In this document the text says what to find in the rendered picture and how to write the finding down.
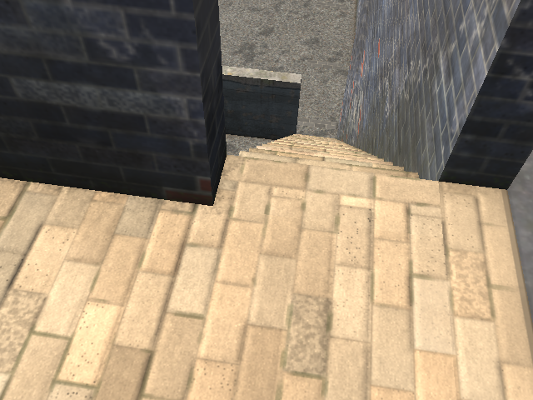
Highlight stairs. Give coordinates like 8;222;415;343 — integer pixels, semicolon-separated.
239;134;419;178

